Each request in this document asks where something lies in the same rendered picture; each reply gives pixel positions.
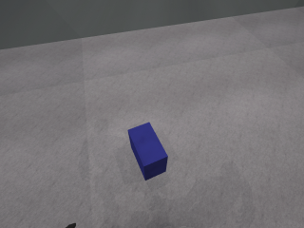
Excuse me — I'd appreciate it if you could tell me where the carton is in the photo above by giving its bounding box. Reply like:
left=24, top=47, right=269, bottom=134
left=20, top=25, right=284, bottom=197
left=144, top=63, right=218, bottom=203
left=127, top=122, right=168, bottom=181

